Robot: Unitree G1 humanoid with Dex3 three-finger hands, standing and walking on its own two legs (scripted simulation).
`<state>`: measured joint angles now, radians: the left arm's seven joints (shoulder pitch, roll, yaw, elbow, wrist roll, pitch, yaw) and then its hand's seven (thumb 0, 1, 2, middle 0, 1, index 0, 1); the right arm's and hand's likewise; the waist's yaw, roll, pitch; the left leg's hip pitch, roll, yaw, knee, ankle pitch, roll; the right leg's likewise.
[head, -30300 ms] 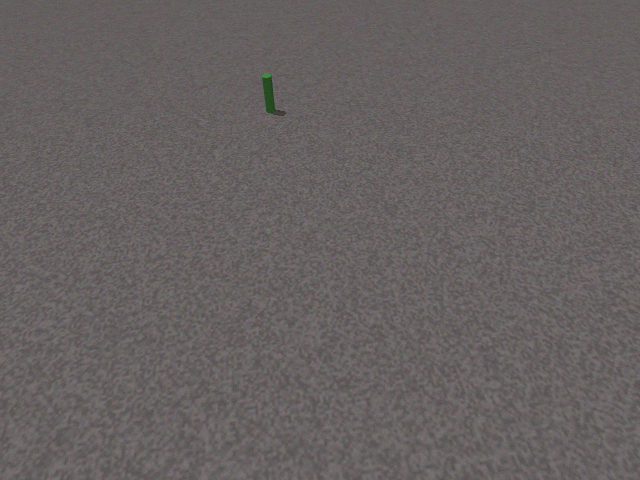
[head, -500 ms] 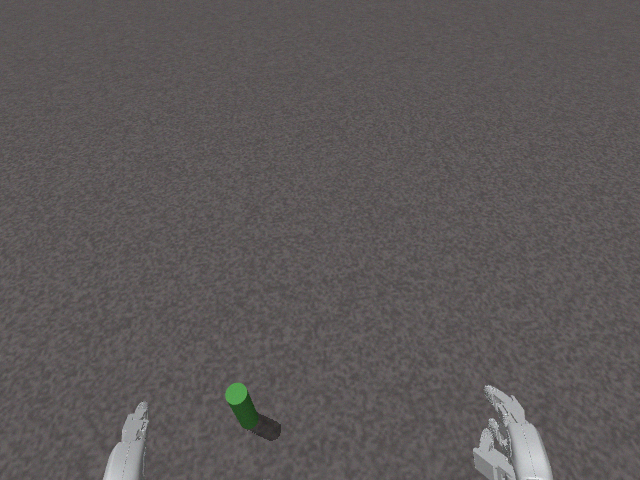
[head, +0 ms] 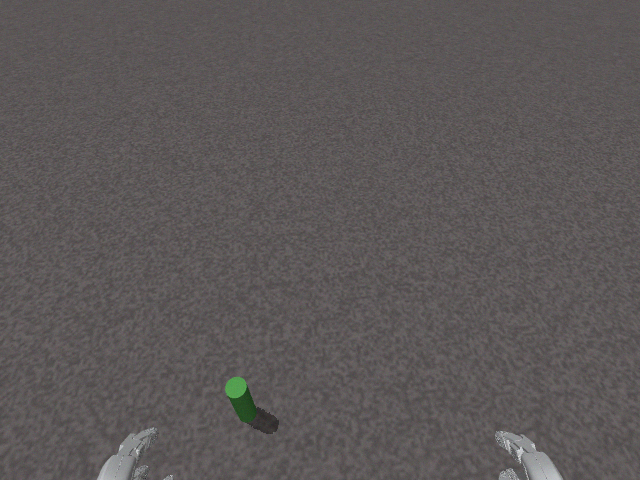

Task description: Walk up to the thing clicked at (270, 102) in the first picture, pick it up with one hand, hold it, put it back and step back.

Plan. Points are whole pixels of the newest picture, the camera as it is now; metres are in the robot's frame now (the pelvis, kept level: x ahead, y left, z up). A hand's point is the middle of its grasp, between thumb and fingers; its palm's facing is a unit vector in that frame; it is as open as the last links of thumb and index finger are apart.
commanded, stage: stand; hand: left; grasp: from the side
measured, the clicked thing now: (242, 401) +0.42 +0.22 -0.63
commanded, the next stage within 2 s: none
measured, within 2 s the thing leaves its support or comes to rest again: neither
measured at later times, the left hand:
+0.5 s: hand out of the picture +0.05 +0.26 -0.12, palm faces -0.01 -0.94 -0.35, open 7.4 cm
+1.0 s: hand out of the picture +0.04 +0.26 -0.12, palm faces -0.03 -0.94 -0.34, open 7.4 cm
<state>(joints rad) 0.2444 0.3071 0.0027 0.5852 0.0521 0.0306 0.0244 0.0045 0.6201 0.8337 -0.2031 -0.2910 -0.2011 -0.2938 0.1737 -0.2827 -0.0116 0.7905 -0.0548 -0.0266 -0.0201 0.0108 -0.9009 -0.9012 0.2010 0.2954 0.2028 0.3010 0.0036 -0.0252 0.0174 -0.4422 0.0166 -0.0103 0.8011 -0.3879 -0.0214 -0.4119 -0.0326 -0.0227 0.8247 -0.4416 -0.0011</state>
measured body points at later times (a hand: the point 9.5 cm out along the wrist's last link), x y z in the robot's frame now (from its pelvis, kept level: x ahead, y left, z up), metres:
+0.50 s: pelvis -0.01 +0.02 +0.04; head -0.02 +0.01 +0.49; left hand +0.05 +0.31 -0.10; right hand +0.06 -0.26 -0.10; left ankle +0.02 +0.14 -0.70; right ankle -0.01 -0.12 -0.70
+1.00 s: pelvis -0.01 +0.01 +0.04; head -0.01 +0.01 +0.49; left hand +0.04 +0.31 -0.10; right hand +0.04 -0.28 -0.10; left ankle +0.02 +0.14 -0.70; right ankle -0.01 -0.12 -0.70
